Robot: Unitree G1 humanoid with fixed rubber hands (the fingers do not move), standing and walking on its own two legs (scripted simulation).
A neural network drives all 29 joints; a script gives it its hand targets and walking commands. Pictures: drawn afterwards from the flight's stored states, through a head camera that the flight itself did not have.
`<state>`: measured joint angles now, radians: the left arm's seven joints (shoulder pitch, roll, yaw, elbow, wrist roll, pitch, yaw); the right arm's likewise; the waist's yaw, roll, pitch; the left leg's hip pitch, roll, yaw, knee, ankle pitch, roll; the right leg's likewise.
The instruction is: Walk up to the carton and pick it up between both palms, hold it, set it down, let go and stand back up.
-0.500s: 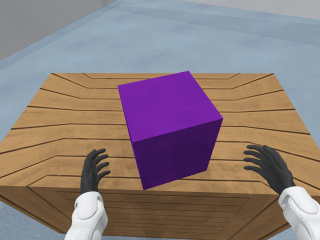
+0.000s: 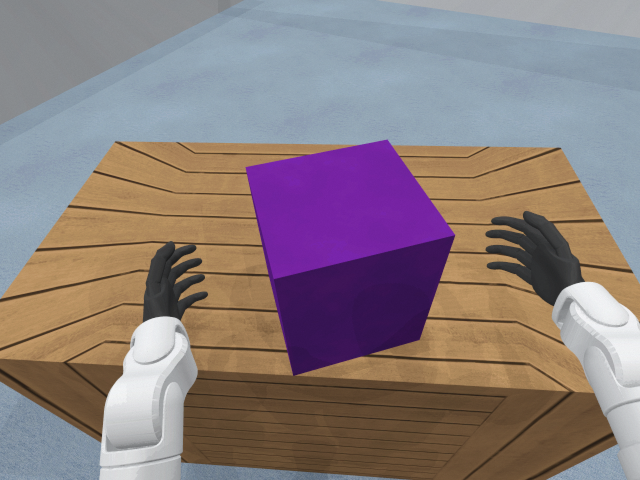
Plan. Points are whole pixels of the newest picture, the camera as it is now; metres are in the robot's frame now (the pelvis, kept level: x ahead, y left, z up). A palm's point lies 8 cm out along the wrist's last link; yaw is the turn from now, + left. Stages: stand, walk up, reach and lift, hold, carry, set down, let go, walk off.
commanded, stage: reach and lift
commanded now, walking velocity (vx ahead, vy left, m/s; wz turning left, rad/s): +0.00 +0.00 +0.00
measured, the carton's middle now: (339, 260) +0.42 +0.04 +0.02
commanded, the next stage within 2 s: none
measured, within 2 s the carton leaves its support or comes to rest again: neither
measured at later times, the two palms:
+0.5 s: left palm (156, 266) +0.30 +0.23 +0.14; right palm (524, 205) +0.41 -0.18 +0.15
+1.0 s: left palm (157, 220) +0.35 +0.24 +0.17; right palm (494, 154) +0.46 -0.15 +0.19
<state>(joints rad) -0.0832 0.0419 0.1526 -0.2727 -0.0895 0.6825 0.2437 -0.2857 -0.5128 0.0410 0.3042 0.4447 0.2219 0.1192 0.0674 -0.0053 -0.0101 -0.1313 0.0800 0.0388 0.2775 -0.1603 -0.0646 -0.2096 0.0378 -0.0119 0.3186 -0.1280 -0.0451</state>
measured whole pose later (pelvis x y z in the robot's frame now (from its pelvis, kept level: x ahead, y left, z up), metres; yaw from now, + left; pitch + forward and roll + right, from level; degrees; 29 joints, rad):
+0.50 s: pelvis -0.01 +0.00 +0.00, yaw +0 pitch +3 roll +0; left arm -0.40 0.10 0.20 -0.14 -0.11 0.85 0.24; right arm -0.66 -0.51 0.08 0.50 0.47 0.37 0.07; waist 0.10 0.00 -0.02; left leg -0.20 0.09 0.03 0.32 -0.16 -0.07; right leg -0.27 0.04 -0.02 0.33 -0.12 -0.05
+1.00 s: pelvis +0.00 -0.01 +0.00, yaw +2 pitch +6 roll +0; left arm -0.63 0.15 0.20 0.00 -0.15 0.86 0.24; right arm -0.92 -0.53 0.16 0.63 0.52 0.41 0.04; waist 0.12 0.01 -0.03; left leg -0.28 0.09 0.00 0.33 -0.16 -0.08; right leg -0.32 0.04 -0.05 0.32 -0.12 -0.05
